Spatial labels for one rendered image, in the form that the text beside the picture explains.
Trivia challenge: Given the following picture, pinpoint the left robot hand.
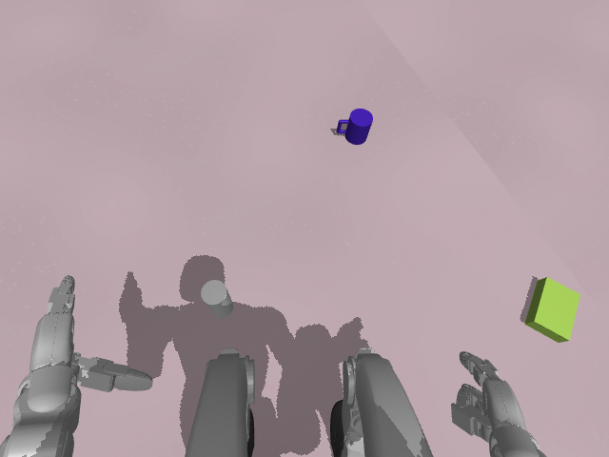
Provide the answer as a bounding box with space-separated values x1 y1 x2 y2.
29 275 153 392

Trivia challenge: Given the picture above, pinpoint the left robot arm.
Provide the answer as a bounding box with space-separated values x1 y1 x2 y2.
0 366 81 457

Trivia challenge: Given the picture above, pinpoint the right robot arm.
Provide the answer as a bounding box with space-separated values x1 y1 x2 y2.
489 426 546 457

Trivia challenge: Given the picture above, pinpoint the right robot hand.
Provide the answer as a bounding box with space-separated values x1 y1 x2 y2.
451 351 526 443

